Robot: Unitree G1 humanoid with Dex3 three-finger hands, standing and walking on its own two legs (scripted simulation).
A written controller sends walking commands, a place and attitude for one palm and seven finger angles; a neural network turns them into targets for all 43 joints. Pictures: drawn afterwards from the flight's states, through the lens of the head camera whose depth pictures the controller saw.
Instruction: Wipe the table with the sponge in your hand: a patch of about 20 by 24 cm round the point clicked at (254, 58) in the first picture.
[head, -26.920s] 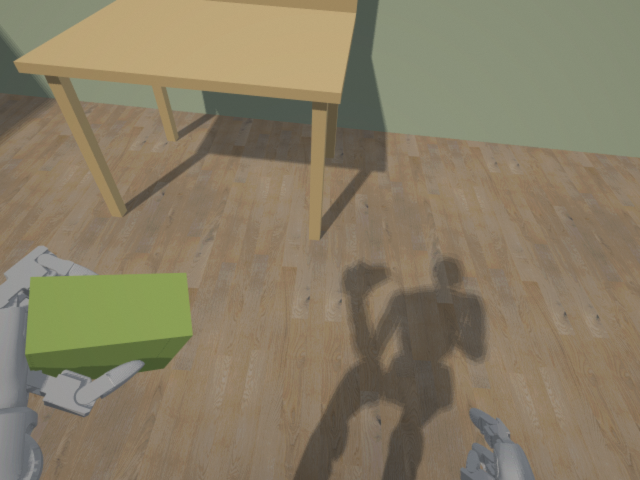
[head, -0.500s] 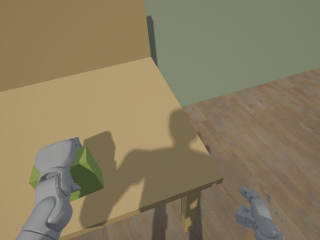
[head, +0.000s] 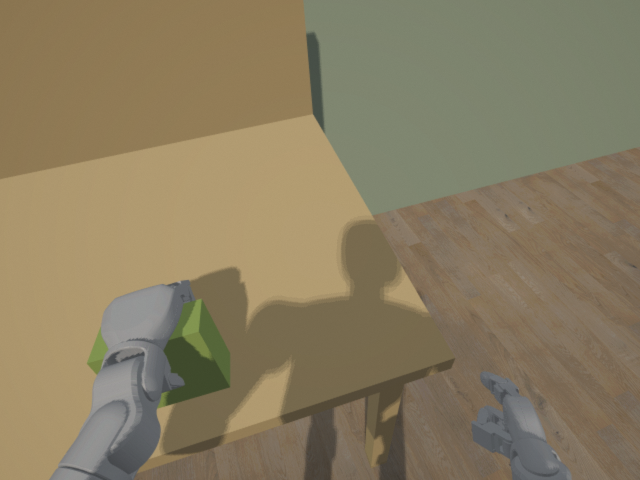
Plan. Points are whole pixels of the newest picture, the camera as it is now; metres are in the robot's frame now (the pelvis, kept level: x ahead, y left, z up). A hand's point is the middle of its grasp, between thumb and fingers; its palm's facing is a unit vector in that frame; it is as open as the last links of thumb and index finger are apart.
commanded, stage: move the sponge above the wiping area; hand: left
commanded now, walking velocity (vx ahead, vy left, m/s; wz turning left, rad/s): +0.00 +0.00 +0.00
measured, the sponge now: (172, 366) +0.24 +0.26 -0.01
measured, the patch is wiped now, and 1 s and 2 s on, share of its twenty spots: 0.00 0.00 0.00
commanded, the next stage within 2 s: none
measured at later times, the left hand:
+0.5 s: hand (170, 347) +0.24 +0.24 +0.04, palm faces -0.08 -0.14 -0.99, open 10.2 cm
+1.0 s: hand (172, 330) +0.26 +0.24 +0.05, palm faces +0.01 -0.08 -1.00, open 10.2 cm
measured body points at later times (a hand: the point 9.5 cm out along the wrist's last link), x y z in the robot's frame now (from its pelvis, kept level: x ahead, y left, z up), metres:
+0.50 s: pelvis +0.00 -0.01 +0.00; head +0.00 -0.04 +0.45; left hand +0.24 +0.25 +0.09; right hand +0.24 -0.23 -0.08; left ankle -0.03 +0.09 -0.74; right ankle +0.01 -0.11 -0.74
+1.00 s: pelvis +0.00 -0.01 +0.00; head +0.00 -0.04 +0.45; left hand +0.25 +0.24 +0.11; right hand +0.23 -0.23 -0.09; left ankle -0.03 +0.09 -0.74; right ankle +0.01 -0.11 -0.74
